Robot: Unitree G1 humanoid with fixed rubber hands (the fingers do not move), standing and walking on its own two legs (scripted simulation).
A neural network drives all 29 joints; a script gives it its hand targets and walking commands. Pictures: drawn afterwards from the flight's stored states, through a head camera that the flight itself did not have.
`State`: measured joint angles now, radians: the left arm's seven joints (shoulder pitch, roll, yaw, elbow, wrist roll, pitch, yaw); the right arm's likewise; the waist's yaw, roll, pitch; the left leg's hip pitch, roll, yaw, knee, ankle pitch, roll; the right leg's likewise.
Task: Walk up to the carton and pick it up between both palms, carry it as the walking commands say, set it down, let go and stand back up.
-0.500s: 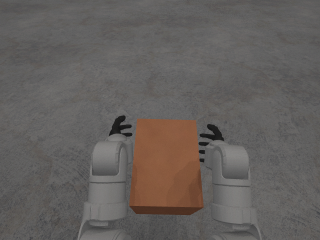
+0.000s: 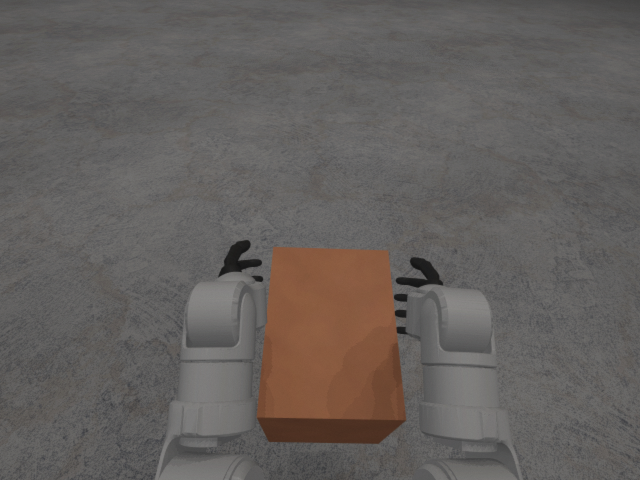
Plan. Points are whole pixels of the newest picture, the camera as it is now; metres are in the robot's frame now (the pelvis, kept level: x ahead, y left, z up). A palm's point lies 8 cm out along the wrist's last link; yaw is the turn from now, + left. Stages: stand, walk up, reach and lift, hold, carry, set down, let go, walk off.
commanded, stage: carry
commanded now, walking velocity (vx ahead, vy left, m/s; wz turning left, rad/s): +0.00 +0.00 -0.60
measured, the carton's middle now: (327, 348) +0.31 +0.01 +0.00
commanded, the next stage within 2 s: none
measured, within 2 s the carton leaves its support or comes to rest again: neither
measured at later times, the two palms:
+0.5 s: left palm (348, 345) +0.24 -0.01 +0.12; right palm (591, 413) +0.17 -0.23 +0.13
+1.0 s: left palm (410, 430) +0.17 -0.07 +0.08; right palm out of the picture +0.06 -0.28 +0.09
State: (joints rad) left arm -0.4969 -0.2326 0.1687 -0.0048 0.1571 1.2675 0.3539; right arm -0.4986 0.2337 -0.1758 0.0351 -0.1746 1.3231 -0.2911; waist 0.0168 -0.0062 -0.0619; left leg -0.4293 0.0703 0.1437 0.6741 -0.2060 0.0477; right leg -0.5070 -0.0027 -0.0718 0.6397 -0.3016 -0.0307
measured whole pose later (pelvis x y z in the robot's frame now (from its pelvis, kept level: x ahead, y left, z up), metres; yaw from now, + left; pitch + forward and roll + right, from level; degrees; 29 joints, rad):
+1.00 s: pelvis -0.17 -0.03 +0.00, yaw -29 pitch +3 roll +1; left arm -0.47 -0.22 0.13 -0.19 0.16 1.27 0.34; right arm -0.52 0.24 -0.13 -0.06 -0.12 1.26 -0.32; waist 0.01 -0.08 0.05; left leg -0.42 0.06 0.14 0.73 -0.35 0.02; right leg -0.62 0.05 -0.01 0.88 -0.39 0.01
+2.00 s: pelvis -0.30 +0.05 +0.00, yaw -62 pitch +5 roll +2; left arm -0.50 -0.24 0.17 -0.15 0.20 1.24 0.26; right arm -0.54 0.25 -0.15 -0.11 -0.09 1.30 -0.42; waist -0.04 -0.05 0.02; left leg -0.41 0.02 0.04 0.75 -0.49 -0.07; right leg -0.58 0.10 0.03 0.55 -0.04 -0.10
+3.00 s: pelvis -0.36 +0.22 +0.00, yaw -99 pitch +3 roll +1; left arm -0.53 -0.25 0.14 -0.04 0.18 1.26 0.30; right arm -0.47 0.22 -0.17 -0.11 -0.10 1.34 -0.38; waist -0.03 0.01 -0.01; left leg -0.54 0.10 0.12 0.95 -0.49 -0.09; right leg -0.48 0.04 0.01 0.70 -0.28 -0.04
